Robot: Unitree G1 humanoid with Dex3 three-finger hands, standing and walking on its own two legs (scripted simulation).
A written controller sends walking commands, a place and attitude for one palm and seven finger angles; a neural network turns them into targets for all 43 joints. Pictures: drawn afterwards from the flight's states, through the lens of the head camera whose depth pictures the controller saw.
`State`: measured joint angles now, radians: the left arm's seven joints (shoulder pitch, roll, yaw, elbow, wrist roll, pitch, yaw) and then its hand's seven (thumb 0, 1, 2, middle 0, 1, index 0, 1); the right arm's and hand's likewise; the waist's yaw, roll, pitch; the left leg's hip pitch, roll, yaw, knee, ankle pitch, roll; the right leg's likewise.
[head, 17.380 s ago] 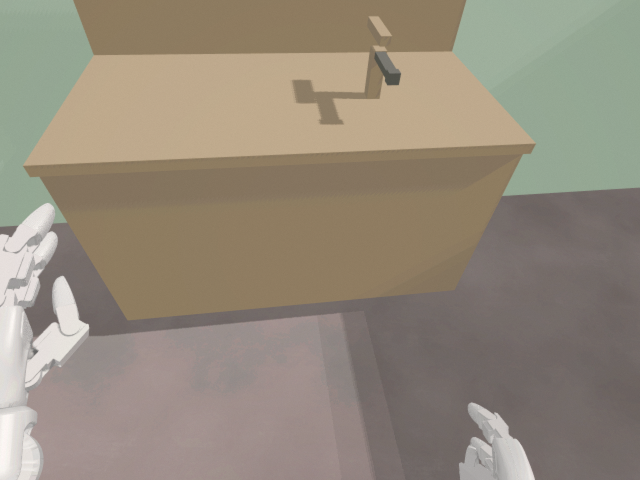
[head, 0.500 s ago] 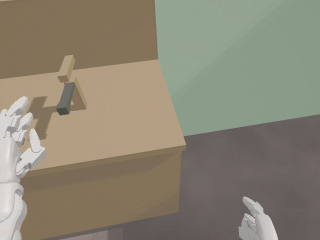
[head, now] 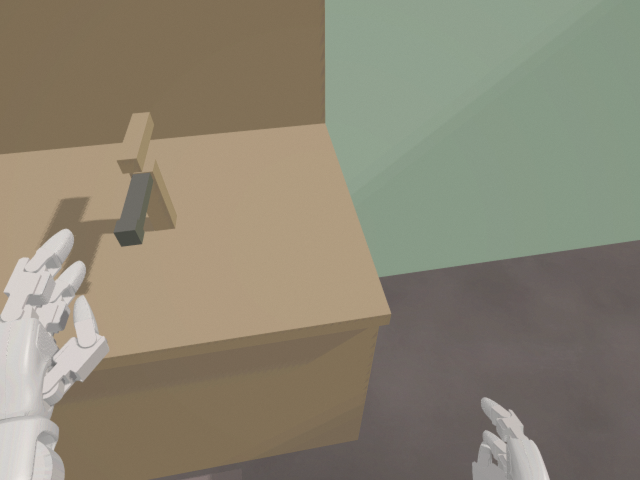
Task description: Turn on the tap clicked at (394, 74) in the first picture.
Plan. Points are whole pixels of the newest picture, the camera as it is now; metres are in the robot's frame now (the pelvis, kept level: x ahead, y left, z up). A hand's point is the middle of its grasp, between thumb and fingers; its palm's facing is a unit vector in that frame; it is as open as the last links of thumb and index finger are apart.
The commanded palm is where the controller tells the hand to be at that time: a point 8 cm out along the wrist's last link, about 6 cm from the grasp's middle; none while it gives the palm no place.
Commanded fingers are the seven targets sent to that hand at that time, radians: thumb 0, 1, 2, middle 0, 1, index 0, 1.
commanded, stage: turn the palm inward beside the body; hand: left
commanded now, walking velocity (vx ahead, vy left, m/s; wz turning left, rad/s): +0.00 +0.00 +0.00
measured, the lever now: (129, 232) +0.38 +0.33 +0.10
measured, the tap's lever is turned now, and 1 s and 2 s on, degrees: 0 0 0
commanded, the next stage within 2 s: reach beside the lever's end, fingers flat in 1.12 s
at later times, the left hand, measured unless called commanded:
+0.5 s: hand (87, 387) +0.15 +0.23 +0.15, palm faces +0.46 -0.87 -0.15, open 7.4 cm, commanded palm +0.10 +0.27 +0.16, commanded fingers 0.00 0.90 0.90 -0.20 -0.30 -0.20 -0.30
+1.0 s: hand (119, 384) +0.16 +0.20 +0.15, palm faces +0.48 -0.87 -0.13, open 7.4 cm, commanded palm +0.10 +0.25 +0.16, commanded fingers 0.00 0.90 0.90 -0.20 -0.30 -0.20 -0.30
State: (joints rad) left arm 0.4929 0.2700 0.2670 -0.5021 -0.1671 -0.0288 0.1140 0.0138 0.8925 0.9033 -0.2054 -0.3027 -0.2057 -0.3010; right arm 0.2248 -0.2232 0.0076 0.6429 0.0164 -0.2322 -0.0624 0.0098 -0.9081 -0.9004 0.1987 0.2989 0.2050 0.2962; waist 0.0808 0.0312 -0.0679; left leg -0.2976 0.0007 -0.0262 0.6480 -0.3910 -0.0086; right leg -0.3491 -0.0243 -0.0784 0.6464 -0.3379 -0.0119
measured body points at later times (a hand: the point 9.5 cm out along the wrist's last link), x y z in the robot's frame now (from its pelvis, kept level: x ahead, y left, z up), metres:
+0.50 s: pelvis -0.03 +0.00 +0.00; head -0.05 -0.02 +0.45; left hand +0.12 +0.27 +0.16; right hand +0.17 -0.21 -0.07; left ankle -0.03 +0.12 -0.72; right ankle +0.00 -0.11 -0.72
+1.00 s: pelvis -0.02 -0.02 +0.00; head -0.04 -0.05 +0.45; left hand +0.13 +0.25 +0.16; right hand +0.18 -0.24 -0.07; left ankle -0.03 +0.12 -0.72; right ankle +0.00 -0.11 -0.72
